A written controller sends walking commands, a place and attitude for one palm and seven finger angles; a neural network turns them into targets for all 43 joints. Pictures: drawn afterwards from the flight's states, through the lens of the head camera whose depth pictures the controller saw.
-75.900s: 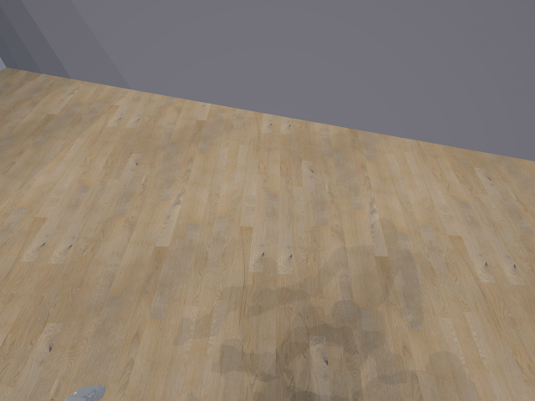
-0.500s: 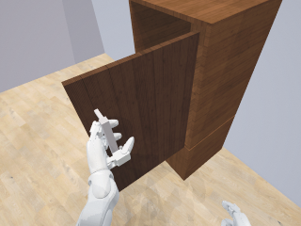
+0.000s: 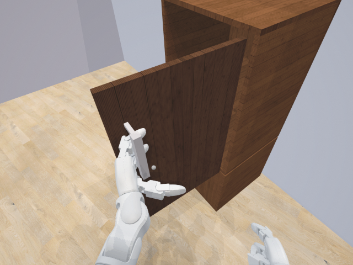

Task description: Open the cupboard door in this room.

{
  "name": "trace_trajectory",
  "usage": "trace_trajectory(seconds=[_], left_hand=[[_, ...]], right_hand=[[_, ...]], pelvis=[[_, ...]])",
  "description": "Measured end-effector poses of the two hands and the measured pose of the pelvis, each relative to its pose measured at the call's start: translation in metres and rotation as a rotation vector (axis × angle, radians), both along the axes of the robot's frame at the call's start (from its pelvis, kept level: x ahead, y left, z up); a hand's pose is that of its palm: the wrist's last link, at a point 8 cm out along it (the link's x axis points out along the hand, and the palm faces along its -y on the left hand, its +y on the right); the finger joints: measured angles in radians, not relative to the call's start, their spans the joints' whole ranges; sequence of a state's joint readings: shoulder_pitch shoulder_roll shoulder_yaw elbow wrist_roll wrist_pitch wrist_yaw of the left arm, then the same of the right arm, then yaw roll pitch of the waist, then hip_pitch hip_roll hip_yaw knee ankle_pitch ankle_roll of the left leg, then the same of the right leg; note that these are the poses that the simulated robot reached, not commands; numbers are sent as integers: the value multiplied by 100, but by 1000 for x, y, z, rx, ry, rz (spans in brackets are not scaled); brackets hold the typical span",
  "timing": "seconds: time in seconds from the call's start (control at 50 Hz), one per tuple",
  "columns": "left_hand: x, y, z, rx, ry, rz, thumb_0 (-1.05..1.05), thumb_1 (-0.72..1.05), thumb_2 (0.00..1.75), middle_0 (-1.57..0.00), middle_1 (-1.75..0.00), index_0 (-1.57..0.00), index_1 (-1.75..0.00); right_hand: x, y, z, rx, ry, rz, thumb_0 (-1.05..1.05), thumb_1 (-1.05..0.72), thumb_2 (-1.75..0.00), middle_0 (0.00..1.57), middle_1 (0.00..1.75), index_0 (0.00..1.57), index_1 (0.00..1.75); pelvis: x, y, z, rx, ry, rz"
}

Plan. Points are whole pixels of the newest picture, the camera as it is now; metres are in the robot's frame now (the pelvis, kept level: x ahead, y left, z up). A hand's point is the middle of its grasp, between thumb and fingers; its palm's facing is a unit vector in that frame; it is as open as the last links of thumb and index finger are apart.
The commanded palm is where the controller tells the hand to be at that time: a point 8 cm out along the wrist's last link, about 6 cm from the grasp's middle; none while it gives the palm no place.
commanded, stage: slide the hand sideways off the handle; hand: left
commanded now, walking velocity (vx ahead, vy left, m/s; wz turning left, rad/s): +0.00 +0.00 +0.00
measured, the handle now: (137, 152) +0.35 +0.12 +0.09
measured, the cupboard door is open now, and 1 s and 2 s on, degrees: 87 88 88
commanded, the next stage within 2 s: draw the hand back to the body in 1.30 s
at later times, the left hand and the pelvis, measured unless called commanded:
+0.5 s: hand (148, 181) +0.27 +0.08 +0.09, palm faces -0.15 -0.99 -0.01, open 16.1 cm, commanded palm +0.25 +0.15 +0.08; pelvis +0.00 +0.02 -0.01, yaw -1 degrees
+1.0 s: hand (123, 198) +0.24 +0.13 +0.08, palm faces -0.08 -1.00 -0.05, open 16.1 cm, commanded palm +0.20 +0.20 +0.08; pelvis +0.02 +0.00 -0.01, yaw -1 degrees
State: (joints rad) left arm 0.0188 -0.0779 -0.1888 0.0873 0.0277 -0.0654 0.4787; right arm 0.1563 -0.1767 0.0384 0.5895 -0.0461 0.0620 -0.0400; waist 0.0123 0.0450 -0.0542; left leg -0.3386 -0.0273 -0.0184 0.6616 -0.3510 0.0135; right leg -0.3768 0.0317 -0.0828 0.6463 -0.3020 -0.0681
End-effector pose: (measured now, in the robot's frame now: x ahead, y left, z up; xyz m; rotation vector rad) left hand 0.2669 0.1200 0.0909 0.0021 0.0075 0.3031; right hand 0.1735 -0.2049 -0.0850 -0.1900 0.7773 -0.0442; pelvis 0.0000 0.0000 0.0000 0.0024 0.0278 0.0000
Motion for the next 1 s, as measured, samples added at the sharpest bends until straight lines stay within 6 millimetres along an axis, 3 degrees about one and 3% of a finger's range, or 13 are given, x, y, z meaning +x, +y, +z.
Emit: trace_trajectory(seconds=[0.14, 0.24, 0.34, 0.58, 1.0], left_hand=[[-1, 3, -1, 14, -4, -12, -1, -49, 30, -37, -62, -36, -63], [-4, 18, -2, 103, -32, -303, -1, -49, 30, -30, -49, -23, -51], [-6, 22, -3, 41, -13, -485, -1, -50, 30, -22, -38, -16, -39], [-10, 21, -7, 9, -2, -456, -1, -50, 30, -19, -33, -19, -34], [-47, 64, -10, 43, 41, -382, -1, -49, 30, -20, -32, -19, -32]], right_hand=[[1, 13, -3, 1, 19, 22, 1, -91, -90, 20, 30, 20, 30], [-7, 17, -5, 4, 10, 25, 1, -91, -90, 20, 30, 20, 30], [-14, 19, -4, 18, -38, 4, 1, -91, -90, 20, 30, 20, 30], [-15, 18, 4, 30, -82, -18, 1, -90, -90, 20, 30, 20, 30], [14, -12, 7, 0, -150, -13, 1, -90, -90, 20, 30, 20, 30]], pelvis=[[-1, 10, -2, -4, 1, 4], [-3, 15, -5, -3, -2, 10], [-5, 21, -6, -7, -10, 7], [0, 22, -5, -1, 4, -33], [20, 2, -9, -5, 46, -17]])
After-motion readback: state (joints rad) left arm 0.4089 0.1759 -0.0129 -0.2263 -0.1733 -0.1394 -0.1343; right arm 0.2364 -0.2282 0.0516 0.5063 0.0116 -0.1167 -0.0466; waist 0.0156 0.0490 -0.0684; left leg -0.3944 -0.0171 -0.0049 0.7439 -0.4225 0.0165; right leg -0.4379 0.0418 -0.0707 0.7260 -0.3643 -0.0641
